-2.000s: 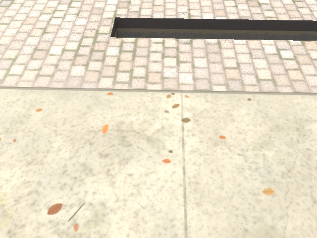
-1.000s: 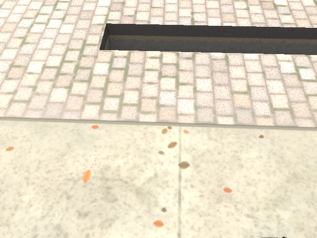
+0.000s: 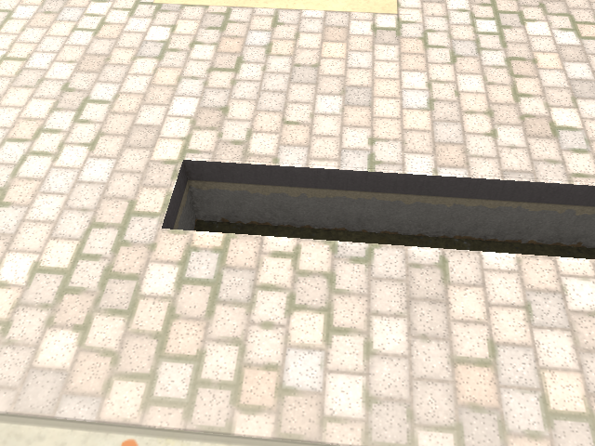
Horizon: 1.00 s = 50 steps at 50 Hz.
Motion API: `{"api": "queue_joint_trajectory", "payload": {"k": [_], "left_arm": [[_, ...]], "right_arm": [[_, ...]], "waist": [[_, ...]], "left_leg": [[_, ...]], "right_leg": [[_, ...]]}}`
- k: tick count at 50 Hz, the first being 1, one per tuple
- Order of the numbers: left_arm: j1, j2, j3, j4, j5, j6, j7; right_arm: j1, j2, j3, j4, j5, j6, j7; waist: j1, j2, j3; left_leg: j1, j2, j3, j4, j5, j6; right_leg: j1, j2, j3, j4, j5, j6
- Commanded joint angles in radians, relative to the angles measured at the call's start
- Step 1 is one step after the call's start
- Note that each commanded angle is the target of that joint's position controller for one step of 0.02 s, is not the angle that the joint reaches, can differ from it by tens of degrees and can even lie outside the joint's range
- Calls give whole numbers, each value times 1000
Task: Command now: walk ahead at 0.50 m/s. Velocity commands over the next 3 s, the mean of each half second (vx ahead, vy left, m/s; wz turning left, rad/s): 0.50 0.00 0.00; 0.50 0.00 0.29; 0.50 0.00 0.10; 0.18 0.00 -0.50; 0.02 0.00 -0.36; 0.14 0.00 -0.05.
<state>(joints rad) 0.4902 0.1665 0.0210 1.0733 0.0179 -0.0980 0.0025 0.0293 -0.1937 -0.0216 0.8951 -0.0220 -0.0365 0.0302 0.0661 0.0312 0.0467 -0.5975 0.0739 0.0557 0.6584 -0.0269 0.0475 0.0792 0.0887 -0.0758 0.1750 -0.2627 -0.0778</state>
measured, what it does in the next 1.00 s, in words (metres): walks ahead: left foot, then right foot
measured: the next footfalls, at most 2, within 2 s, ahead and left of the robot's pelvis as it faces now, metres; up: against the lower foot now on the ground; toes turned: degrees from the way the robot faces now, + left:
left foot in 0.10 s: +0.23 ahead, +0.10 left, +0.00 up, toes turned +4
right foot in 0.68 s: +0.53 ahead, -0.07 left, +0.00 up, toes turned -3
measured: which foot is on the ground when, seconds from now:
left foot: up 0.00-0.08, down 0.10-0.70, up 0.72-1.00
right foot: down 0.00-0.12, up 0.14-0.66, down 0.68-1.00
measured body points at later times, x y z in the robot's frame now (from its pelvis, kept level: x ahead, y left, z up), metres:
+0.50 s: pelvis +0.26 +0.04 +0.00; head +0.28 +0.05 +0.45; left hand +0.40 +0.27 -0.13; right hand +0.18 -0.19 -0.14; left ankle +0.19 +0.10 -0.74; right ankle +0.41 -0.11 -0.68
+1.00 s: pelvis +0.51 +0.00 +0.00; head +0.53 +0.00 +0.45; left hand +0.45 +0.25 -0.14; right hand +0.65 -0.23 -0.13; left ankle +0.59 +0.16 -0.66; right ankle +0.49 -0.07 -0.74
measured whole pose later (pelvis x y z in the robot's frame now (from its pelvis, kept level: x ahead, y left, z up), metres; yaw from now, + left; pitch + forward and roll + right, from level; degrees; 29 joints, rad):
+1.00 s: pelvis +0.51 +0.00 +0.00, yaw +11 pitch -1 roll -1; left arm 0.41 0.19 0.06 0.99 0.02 -0.10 0.02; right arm 0.20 -0.22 -0.08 0.89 -0.03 0.01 0.02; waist 0.01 0.03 0.03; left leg -0.66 0.09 0.00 1.01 -0.09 0.07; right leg -0.06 0.02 -0.24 0.31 -0.24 -0.06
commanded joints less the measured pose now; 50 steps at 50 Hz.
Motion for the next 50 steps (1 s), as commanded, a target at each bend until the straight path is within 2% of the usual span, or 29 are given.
{"api": "queue_joint_trajectory", "payload": {"k": [1,3,4,5,6,7,8,9,10,12,13,15,18,22,24,29,31,32,33,34,35,36,37,38,39,41,43,47,50], "left_arm": [[68,146,26,-6,9,-2,14],[35,159,30,-6,11,0,19],[22,167,33,-5,10,3,18],[6,163,31,-9,5,5,16],[-3,135,20,-43,-5,3,12],[116,42,6,-51,-40,5,2],[42,140,33,-47,-11,9,5],[-48,138,37,-78,-7,6,1],[-93,120,35,-86,-5,3,-2],[-84,87,34,-80,17,26,-12],[-75,72,34,-77,20,37,-18],[-110,69,35,-91,22,52,-25],[-247,81,36,-138,19,63,-30],[-405,76,27,-190,7,60,-32],[-457,65,19,-207,7,62,-32],[-561,76,18,-254,7,52,-26],[-525,88,24,-258,4,40,-23],[-448,101,32,-236,2,30,-17],[-302,112,42,-189,8,20,-6],[-117,169,63,-141,24,5,8],[11,292,92,-137,49,0,17],[-22,280,94,-143,16,23,6],[-133,211,78,-163,3,32,3],[-224,142,59,-182,4,29,1],[-258,105,49,-183,6,23,4],[-235,79,42,-165,7,11,15],[-182,94,47,-149,6,-7,17],[-124,115,49,-138,1,-20,21],[-98,130,48,-134,2,-20,25]], "right_arm": [[-103,-70,-13,-86,1,-21,-3],[-34,-80,-22,-70,1,-31,-10],[71,-92,-32,-36,0,-38,-16],[244,-117,-47,25,-9,-48,-26],[430,-197,-71,62,-34,-56,-38],[472,-279,-92,68,-39,-49,-34],[395,-230,-85,60,4,-36,-25],[286,-174,-69,43,12,-37,-22],[236,-120,-55,39,9,-45,-17],[228,-61,-37,62,10,-57,-24],[256,-59,-34,77,10,-65,-27],[310,-85,-37,101,14,-76,-30],[367,-102,-37,118,13,-75,-31],[439,-94,-28,135,12,-72,-33],[486,-94,-27,150,13,-69,-37],[555,-95,-23,178,-3,-54,-49],[528,-113,-27,177,-8,-51,-54],[500,-124,-30,170,-8,-50,-55],[465,-131,-30,158,-1,-48,-54],[450,-119,-26,140,12,-50,-53],[529,-26,-6,102,50,-53,-46],[571,-72,-26,120,44,-43,-54],[492,-108,-43,107,20,-32,-57],[417,-87,-43,81,13,-32,-53],[392,-67,-47,73,8,-26,-49],[412,-39,-53,71,-9,3,-35],[396,-19,-55,54,-4,23,-27],[237,-27,-56,-25,-9,43,-13],[133,-23,-44,-74,-9,46,-1]], "waist": [[-17,-98,76],[-59,-104,43],[-102,-102,-10],[-172,-71,-100],[-232,9,-225],[-175,227,-330],[-163,69,-261],[-122,37,-119],[-99,-7,-54],[-44,14,-20],[-35,22,-24],[-26,17,-11],[-46,18,33],[-84,21,55],[-104,27,58],[-133,33,81],[-100,37,69],[-64,40,37],[2,19,-37],[72,-20,-150],[63,-190,-335],[44,-201,-390],[1,-93,-219],[-18,-63,-95],[-44,-69,-27],[-82,-106,5],[-95,-93,2],[-87,-97,42],[-73,-92,57]], "left_leg": [[-34,-23,15,-60,-56,29],[96,-65,35,-112,-133,61],[230,-100,50,-147,-146,81],[448,-109,48,-198,-107,108],[718,95,-174,-206,-179,165],[943,366,-665,-326,-237,308],[854,319,-693,-387,-295,285],[712,286,-530,-407,-278,252],[594,241,-430,-445,-172,223],[466,161,-287,-485,-61,167],[449,151,-256,-492,-10,165],[442,135,-210,-511,51,168],[462,119,-174,-551,45,163],[515,98,-129,-554,128,143],[561,99,-109,-535,178,142],[688,143,-122,-455,318,161],[705,153,-134,-379,454,155],[691,144,-130,-301,575,143],[652,108,-110,-139,633,125],[484,61,-87,87,468,99],[171,-67,-16,450,-82,48],[44,-140,-67,642,-494,46],[-8,-68,-110,690,-421,53],[-16,-33,-104,657,-349,54],[9,-3,-104,605,-299,55],[70,13,-96,559,-257,45],[42,11,-86,552,-219,42],[-93,30,-75,433,-75,26],[-81,19,-39,249,8,18]], "right_leg": [[29,-319,137,13,548,-122],[38,-319,110,115,753,-102],[27,-304,94,236,865,-89],[-48,-262,58,428,839,-68],[-261,-214,24,718,525,-47],[-614,-18,-15,1086,-226,-4],[-701,-60,123,1154,-224,-22],[-730,-108,124,1129,-124,-27],[-696,-140,121,1075,-60,-24],[-603,-175,114,988,-19,-5],[-579,-173,105,969,-12,4],[-607,-179,87,931,19,20],[-711,-201,64,831,123,43],[-742,-191,34,635,231,58],[-736,-175,18,561,259,54],[-733,-139,-2,452,186,22],[-656,-114,0,404,113,-2],[-548,-83,-9,375,76,-16],[-362,-53,-26,306,116,-37],[-75,-144,69,290,178,-71],[260,-468,452,264,173,-163],[238,-562,689,136,128,-226],[80,-514,557,107,5,-190],[-74,-474,434,55,-14,-157],[-176,-423,328,15,-4,-110],[-274,-369,189,-9,81,-63],[-272,-363,126,-14,156,-64],[-233,-355,28,-29,228,-65],[-217,-343,-45,-19,288,-61]]}}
